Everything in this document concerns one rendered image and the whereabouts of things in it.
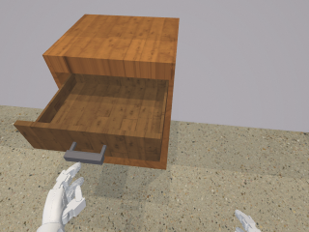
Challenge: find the handle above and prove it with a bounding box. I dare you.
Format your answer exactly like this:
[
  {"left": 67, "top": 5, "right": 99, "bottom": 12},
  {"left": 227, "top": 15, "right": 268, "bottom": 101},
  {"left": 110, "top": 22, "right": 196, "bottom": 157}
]
[{"left": 63, "top": 141, "right": 107, "bottom": 165}]

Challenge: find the robot left hand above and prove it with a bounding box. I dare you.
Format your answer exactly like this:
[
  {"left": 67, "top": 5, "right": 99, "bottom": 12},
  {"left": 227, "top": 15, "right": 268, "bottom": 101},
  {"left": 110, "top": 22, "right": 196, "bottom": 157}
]
[{"left": 42, "top": 162, "right": 86, "bottom": 228}]

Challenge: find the drawer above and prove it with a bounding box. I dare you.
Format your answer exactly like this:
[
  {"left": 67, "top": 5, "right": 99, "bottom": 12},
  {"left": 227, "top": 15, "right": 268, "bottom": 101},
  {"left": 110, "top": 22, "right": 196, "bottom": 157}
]
[{"left": 14, "top": 73, "right": 169, "bottom": 162}]

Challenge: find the left robot forearm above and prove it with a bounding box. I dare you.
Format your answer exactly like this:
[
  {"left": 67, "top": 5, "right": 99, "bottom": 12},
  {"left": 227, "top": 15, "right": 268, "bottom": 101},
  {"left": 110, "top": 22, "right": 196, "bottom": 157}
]
[{"left": 36, "top": 222, "right": 65, "bottom": 232}]

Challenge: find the cabinet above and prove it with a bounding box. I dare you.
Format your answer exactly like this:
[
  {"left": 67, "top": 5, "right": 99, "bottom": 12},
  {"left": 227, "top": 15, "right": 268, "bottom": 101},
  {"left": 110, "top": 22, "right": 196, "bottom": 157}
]
[{"left": 42, "top": 14, "right": 180, "bottom": 170}]

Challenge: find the robot right hand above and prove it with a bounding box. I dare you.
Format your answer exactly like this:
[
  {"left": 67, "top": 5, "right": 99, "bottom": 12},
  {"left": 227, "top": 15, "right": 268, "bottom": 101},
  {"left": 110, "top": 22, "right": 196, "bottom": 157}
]
[{"left": 235, "top": 210, "right": 261, "bottom": 232}]

